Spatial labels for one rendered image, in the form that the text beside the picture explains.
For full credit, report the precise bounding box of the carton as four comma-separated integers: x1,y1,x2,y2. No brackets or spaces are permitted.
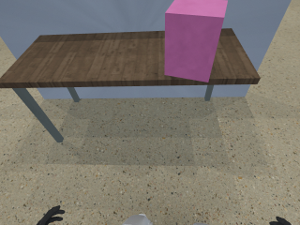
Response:
164,0,228,83

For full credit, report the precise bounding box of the table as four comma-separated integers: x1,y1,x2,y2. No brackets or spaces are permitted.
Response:
0,28,261,143

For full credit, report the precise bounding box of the robot right hand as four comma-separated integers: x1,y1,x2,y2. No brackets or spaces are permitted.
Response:
269,216,292,225

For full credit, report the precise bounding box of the robot left hand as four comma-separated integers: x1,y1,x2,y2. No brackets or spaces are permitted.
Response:
37,205,66,225

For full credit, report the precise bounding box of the robot left thigh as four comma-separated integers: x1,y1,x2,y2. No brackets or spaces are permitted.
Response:
122,215,153,225

